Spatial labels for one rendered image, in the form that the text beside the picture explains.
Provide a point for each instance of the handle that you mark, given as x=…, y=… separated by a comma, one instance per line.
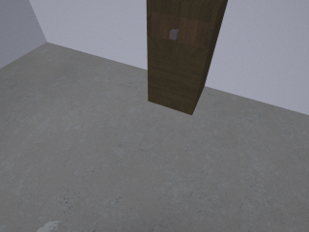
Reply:
x=174, y=34

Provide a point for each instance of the left robot hand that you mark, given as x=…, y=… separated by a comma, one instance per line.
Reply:
x=51, y=226

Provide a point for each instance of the drawer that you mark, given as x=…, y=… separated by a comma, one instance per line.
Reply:
x=191, y=31

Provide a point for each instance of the cabinet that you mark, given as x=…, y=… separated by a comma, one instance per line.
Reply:
x=177, y=72

